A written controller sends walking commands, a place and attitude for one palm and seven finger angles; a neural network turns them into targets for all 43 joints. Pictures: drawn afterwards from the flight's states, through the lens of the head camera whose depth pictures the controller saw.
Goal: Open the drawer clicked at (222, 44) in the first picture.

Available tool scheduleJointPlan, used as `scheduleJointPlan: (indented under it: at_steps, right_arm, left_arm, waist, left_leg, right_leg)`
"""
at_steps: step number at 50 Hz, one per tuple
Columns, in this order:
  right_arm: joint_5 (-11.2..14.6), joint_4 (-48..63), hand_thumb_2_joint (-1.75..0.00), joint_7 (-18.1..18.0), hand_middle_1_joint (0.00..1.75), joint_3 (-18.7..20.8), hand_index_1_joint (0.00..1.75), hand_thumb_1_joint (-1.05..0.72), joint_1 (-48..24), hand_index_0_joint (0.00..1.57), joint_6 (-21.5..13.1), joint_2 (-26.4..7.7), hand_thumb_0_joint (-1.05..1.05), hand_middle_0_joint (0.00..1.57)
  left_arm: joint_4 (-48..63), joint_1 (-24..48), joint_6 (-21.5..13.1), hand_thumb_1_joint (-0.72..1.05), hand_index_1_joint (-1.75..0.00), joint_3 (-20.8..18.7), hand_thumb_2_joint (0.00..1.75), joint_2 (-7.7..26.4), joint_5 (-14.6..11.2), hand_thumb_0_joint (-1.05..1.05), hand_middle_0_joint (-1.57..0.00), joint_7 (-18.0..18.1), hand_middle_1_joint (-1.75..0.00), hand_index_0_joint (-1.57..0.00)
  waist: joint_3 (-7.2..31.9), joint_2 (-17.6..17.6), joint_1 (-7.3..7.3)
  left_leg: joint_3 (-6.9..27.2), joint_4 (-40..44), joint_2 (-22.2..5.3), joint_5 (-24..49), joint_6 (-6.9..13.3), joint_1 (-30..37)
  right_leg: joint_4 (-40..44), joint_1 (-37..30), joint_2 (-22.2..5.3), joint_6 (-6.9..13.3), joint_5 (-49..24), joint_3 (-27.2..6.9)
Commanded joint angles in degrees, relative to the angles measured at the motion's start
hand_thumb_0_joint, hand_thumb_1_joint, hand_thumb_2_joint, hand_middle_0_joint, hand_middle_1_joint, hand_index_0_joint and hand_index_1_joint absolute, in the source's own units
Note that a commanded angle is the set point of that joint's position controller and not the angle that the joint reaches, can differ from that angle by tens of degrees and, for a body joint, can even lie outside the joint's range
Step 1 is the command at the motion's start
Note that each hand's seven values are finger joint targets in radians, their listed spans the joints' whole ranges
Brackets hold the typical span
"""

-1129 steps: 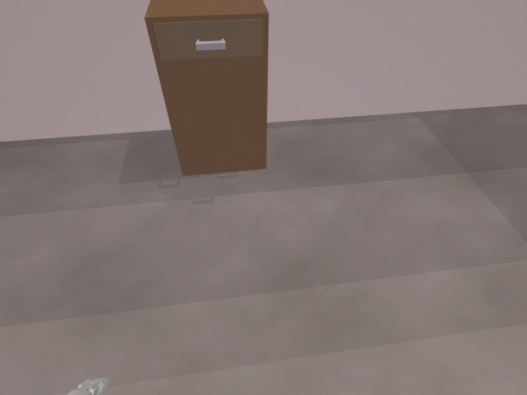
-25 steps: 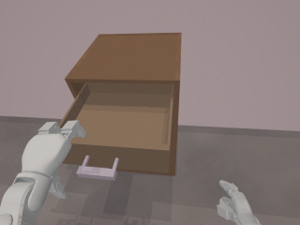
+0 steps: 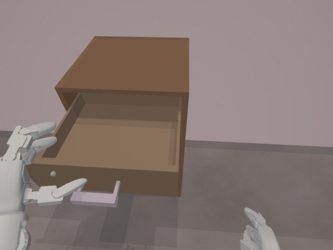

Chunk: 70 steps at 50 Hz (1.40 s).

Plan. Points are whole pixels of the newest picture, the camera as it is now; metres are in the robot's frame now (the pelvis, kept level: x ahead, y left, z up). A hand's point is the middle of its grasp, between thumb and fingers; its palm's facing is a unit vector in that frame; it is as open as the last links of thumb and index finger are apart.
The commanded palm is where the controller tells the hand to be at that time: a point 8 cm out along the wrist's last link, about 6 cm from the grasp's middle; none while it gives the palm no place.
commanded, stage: draw the hand back to the body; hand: left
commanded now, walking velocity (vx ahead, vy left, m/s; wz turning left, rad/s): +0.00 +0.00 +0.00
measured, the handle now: (97, 191) +0.26 +0.23 -0.04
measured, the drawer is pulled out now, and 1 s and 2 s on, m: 0.30 0.30 0.30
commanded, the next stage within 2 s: step back with the hand held close in 0.56 s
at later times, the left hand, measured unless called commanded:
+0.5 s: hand (46, 187) +0.18 +0.23 +0.15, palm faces +0.42 -0.82 -0.39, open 7.8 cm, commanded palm +0.13 +0.27 +0.17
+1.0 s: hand (42, 190) +0.17 +0.25 +0.14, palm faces +0.29 -0.82 -0.49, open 7.4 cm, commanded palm +0.11 +0.29 +0.17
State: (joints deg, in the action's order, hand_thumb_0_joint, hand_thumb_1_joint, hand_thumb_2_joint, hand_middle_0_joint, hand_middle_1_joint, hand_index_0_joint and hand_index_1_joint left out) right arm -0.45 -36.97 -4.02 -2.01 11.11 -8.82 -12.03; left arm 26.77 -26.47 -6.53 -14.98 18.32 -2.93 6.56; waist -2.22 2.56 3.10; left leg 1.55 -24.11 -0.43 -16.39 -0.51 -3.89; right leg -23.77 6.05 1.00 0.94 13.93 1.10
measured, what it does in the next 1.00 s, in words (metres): stands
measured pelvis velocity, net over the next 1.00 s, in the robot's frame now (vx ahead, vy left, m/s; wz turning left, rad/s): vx -0.02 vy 0.01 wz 0.02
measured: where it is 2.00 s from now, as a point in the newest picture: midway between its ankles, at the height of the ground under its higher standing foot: outside the picture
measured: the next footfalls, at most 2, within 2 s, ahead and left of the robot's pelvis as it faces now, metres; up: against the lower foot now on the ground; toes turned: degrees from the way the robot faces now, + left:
right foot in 1.74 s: -0.13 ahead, -0.13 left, +0.00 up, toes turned -3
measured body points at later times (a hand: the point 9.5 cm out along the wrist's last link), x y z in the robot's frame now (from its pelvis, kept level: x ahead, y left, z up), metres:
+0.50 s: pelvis +0.00 -0.01 +0.00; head -0.02 -0.03 +0.45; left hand +0.15 +0.27 +0.18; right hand +0.21 -0.21 -0.08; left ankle -0.03 +0.12 -0.74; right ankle -0.01 -0.11 -0.74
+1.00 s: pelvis -0.02 +0.01 +0.00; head +0.02 +0.01 +0.44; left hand +0.15 +0.29 +0.17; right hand +0.16 -0.24 -0.09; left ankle -0.03 +0.13 -0.74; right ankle -0.01 -0.11 -0.74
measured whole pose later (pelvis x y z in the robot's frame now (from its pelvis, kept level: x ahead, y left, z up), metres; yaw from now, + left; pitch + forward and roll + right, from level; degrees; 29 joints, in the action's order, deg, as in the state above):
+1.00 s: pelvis -0.02 +0.01 +0.00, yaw +1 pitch +2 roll +0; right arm 1.0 -32.8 -4.2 1.5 9.4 -3.5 -13.4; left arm 32.1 -36.8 -11.0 -19.9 22.0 -2.7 6.3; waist -1.9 0.8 -0.9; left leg 1.9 -28.6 1.1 -15.6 0.4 -15.2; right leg -27.5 16.7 -0.6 -0.1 13.2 1.6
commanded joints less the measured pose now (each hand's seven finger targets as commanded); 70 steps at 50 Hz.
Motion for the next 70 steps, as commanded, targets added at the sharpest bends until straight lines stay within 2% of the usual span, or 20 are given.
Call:
scheduleJointPlan:
  at_steps: [1, 18, 25, 28, 33, 34, 35, 36, 39, 41, 44, 48, 53, 60, 62, 64, 65, 67, 68, 70]
  right_arm:
    - [0.05, 9.86, -0.90, -0.45, 0.30, 2.73, 0.30, -0.90, -9.16, 0.20, -3.43, -5.44, 0.00, 0.20]
    - [0.68, 9.54, -0.90, -1.01, 0.30, 3.08, 0.30, -0.90, -9.03, 0.20, -3.27, -4.87, 0.00, 0.20]
    - [0.77, 10.06, -0.90, -1.06, 0.30, 2.85, 0.30, -0.90, -9.50, 0.20, -3.42, -4.47, 0.00, 0.20]
    - [0.89, 10.04, -0.90, -1.06, 0.30, 2.75, 0.30, -0.90, -9.40, 0.20, -3.77, -4.42, 0.00, 0.20]
    - [0.99, 10.22, -0.90, -0.94, 0.30, 2.88, 0.30, -0.90, -9.25, 0.20, -4.05, -4.63, 0.00, 0.20]
    - [1.16, 12.00, -0.90, -0.73, 0.30, 3.25, 0.30, -0.90, -6.20, 0.20, -2.57, -6.72, 0.00, 0.20]
    - [1.04, 10.68, -0.90, -0.59, 0.30, 3.37, 0.30, -0.90, -6.73, 0.20, -1.75, -6.03, 0.00, 0.20]
    - [0.93, 11.33, -0.90, -0.51, 0.30, 3.55, 0.30, -0.90, -7.59, 0.20, -1.41, -6.28, 0.00, 0.20]
    - [1.16, 11.89, -0.90, -0.19, 0.30, 3.82, 0.30, -0.90, -7.22, 0.20, -0.38, -6.52, 0.00, 0.20]
    - [1.15, 12.46, -0.90, -0.18, 0.30, 4.24, 0.30, -0.90, -7.78, 0.20, 0.23, -6.98, 0.00, 0.20]
    - [1.45, 13.43, -0.90, -0.23, 0.30, 4.94, 0.30, -0.90, -7.69, 0.20, 1.53, -6.84, 0.00, 0.20]
    - [1.31, 14.55, -0.90, -0.65, 0.30, 5.42, 0.30, -0.90, -7.60, 0.20, 2.40, -6.81, 0.00, 0.20]
    - [0.73, 15.33, -0.90, -0.90, 0.30, 5.27, 0.30, -0.90, -7.26, 0.20, 2.28, -6.47, 0.00, 0.20]
    - [-1.57, 14.26, -0.90, -1.25, 0.30, 4.93, 0.30, -0.90, -4.94, 0.20, 0.18, -6.94, 0.00, 0.20]
    - [-1.86, 13.36, -0.90, -1.48, 0.30, 4.81, 0.30, -0.90, -4.54, 0.20, -0.23, -6.89, 0.00, 0.20]
    - [-1.36, 13.59, -0.90, -1.38, 0.30, 4.79, 0.30, -0.90, -3.83, 0.20, -0.38, -7.01, 0.00, 0.20]
    - [-0.98, 13.83, -0.90, -1.16, 0.30, 4.74, 0.30, -0.90, -3.92, 0.20, -0.28, -6.74, 0.00, 0.20]
    - [-0.09, 12.66, -0.90, -0.87, 0.30, 5.10, 0.30, -0.90, -2.92, 0.20, 0.15, -6.63, 0.00, 0.20]
    - [0.33, 11.99, -0.90, -0.55, 0.30, 4.89, 0.30, -0.90, -3.26, 0.20, 0.38, -6.12, 0.00, 0.20]
    - [0.19, 12.28, -0.90, -0.44, 0.30, 3.72, 0.30, -0.90, -4.94, 0.20, 0.48, -5.25, 0.00, 0.20]
  left_arm:
    - [12.37, 0.37, -3.48, 0.31, -0.68, -6.93, 0.64, 9.01, 0.04, 0.00, -0.24, 0.39, -0.68, -0.24]
    - [11.63, -0.67, -3.41, 0.90, -0.30, -7.30, 0.90, 8.69, -0.16, 0.00, -0.20, 0.78, -0.30, -0.20]
    - [11.79, -0.36, -3.38, 0.90, -0.30, -7.74, 0.90, 9.20, -0.21, 0.00, -0.20, 0.88, -0.30, -0.20]
    - [12.43, -0.12, -3.62, 0.90, -0.30, -7.60, 0.90, 9.33, -0.10, 0.00, -0.20, 1.07, -0.30, -0.20]
    - [12.35, -0.58, -3.81, 0.90, -0.30, -7.35, 0.90, 9.08, -0.03, 0.00, -0.20, 1.04, -0.30, -0.20]
    - [16.58, 5.21, -6.47, 0.90, -0.30, -15.43, 0.90, 15.78, -0.07, 0.00, -0.20, 1.48, -0.30, -0.20]
    - [11.67, 0.82, -6.84, 0.90, -0.30, -12.48, 0.90, 11.91, 0.30, 0.00, -0.20, 0.89, -0.30, -0.20]
    - [13.22, 0.95, -7.20, 0.90, -0.30, -12.73, 0.90, 12.81, 0.38, 0.00, -0.20, 0.71, -0.30, -0.20]
    - [11.84, -5.21, -7.69, 0.90, -0.30, -10.14, 0.90, 9.46, 0.47, 0.00, -0.20, 0.47, -0.30, -0.20]
    - [13.03, -7.64, -7.97, 0.90, -0.30, -10.68, 0.90, 9.92, 0.32, 0.00, -0.20, 0.59, -0.30, -0.20]
    - [14.46, -10.41, -8.02, 0.90, -0.30, -12.12, 0.90, 10.98, 0.23, 0.00, -0.20, 0.91, -0.30, -0.20]
    - [18.59, -12.34, -8.28, 0.90, -0.30, -13.96, 0.90, 12.62, 0.08, 0.00, -0.20, 1.45, -0.30, -0.20]
    - [21.84, -13.58, -8.29, 0.90, -0.30, -14.13, 0.90, 12.66, 0.04, 0.00, -0.20, 2.14, -0.30, -0.20]
    - [21.47, -11.59, -8.65, 0.90, -0.30, -12.37, 0.90, 10.07, 1.17, 0.00, -0.20, 3.79, -0.30, -0.20]
    - [21.32, -10.51, -8.79, 0.90, -0.30, -12.13, 0.90, 10.02, 1.39, 0.00, -0.20, 4.24, -0.30, -0.20]
    - [20.54, -9.87, -8.63, 0.90, -0.30, -11.81, 0.90, 9.57, 1.32, 0.00, -0.20, 4.38, -0.30, -0.20]
    - [20.37, -8.84, -8.63, 0.90, -0.30, -11.59, 0.90, 10.03, 1.11, 0.00, -0.20, 4.30, -0.30, -0.20]
    - [20.10, -5.39, -8.53, 0.90, -0.30, -11.35, 0.90, 11.07, 1.01, 0.00, -0.20, 4.25, -0.30, -0.20]
    - [18.62, -4.78, -8.61, 0.90, -0.30, -11.00, 0.90, 11.19, 0.79, 0.00, -0.20, 3.99, -0.30, -0.20]
    - [17.37, -4.98, -8.35, 0.90, -0.30, -11.68, 0.90, 11.43, 0.95, 0.00, -0.20, 3.67, -0.30, -0.20]
  waist:
    - [7.63, 1.00, 0.86]
    - [5.24, 0.14, 0.15]
    - [4.36, -0.77, 0.36]
    - [4.06, 2.41, 0.31]
    - [4.51, 1.19, 0.24]
    - [-0.14, -1.88, -2.15]
    - [1.42, -5.94, -2.68]
    - [1.09, -4.47, -2.66]
    - [5.94, -3.17, -2.96]
    - [8.63, -0.68, -2.80]
    - [12.37, -3.91, -2.82]
    - [14.90, -2.38, -2.92]
    - [13.69, 3.02, -2.69]
    - [8.50, 8.85, -3.33]
    - [7.85, 7.41, -3.58]
    - [7.94, 2.61, -3.92]
    - [7.58, -1.44, -4.22]
    - [6.89, -9.83, -4.83]
    - [6.91, -12.60, -4.28]
    - [6.28, -13.10, -4.28]
  left_leg:
    - [-2.25, 2.10, -0.87, 19.38, 0.78, -2.13]
    - [-2.14, 1.89, -0.70, 14.91, 1.14, -2.42]
    - [-1.89, 2.09, -0.65, 12.47, 1.17, -3.27]
    - [-1.75, 2.19, -0.67, 11.43, 0.91, -3.51]
    - [-1.56, 2.08, -0.81, 11.21, 0.99, -3.56]
    - [0.62, -0.21, -1.34, 8.27, 2.28, -7.98]
    - [0.97, -2.23, -0.72, 7.25, 2.39, -7.11]
    - [0.71, -2.81, -0.33, 7.16, 2.36, -6.63]
    - [0.44, -3.68, -0.87, 11.45, 2.24, -6.60]
    - [1.02, -2.69, -1.80, 16.73, 2.09, -7.17]
    - [1.72, -2.91, -3.02, 23.45, 2.01, -8.11]
    - [2.61, -3.81, -3.83, 28.70, 1.49, -9.41]
    - [5.74, -0.73, -6.34, 28.47, 1.94, -14.04]
    - [8.41, 2.96, -10.42, 16.55, 4.42, -26.11]
    - [8.37, 1.26, -10.63, 11.45, 4.84, -27.85]
    - [6.70, -4.38, -7.12, 2.87, 3.64, -28.51]
    - [4.98, -9.14, -3.72, -3.18, 2.47, -26.25]
    - [0.83, -23.05, 2.18, -11.75, 0.44, -16.72]
    - [0.12, -28.74, 1.97, -11.06, 0.48, -14.01]
    - [0.08, -23.57, 0.04, -9.59, 1.19, -12.90]
  right_leg:
    - [2.36, -3.94, -1.60, 0.14, -16.13, 1.18]
    - [3.27, -0.16, -1.94, -0.42, -11.85, 1.25]
    - [3.40, 0.47, -2.03, -0.43, -9.12, 1.09]
    - [3.38, 0.93, -2.17, -0.21, -7.65, 1.08]
    - [3.07, 1.06, -2.15, -0.26, -7.26, 1.26]
    - [6.36, 5.96, -4.89, -0.26, -9.61, -4.52]
    - [7.09, 6.72, -6.46, 0.15, -9.14, -4.84]
    - [7.92, 8.15, -7.29, 0.68, -10.43, -5.93]
    - [4.89, 5.88, -8.54, 1.35, -14.21, -4.92]
    - [2.36, 3.87, -7.84, 0.82, -17.70, -3.41]
    - [-1.20, 0.78, -7.06, 0.10, -23.31, -2.01]
    - [-4.51, -0.01, -6.95, 0.54, -27.05, -1.65]
    - [-8.47, 0.75, -4.43, -0.25, -17.90, 0.09]
    - [-15.21, 1.28, -1.69, -0.78, 1.54, -0.02]
    - [-13.76, 1.49, -2.34, -0.47, 2.05, -1.26]
    - [-8.75, 3.10, -5.36, 1.21, -3.84, -6.03]
    - [-2.18, 7.76, -8.97, 2.83, -3.32, -11.58]
    - [9.59, 20.56, -17.90, 7.31, 10.08, -21.62]
    - [11.80, 22.91, -20.32, 8.19, 14.18, -20.67]
    - [9.30, 22.06, -18.22, 6.80, 9.09, -14.88]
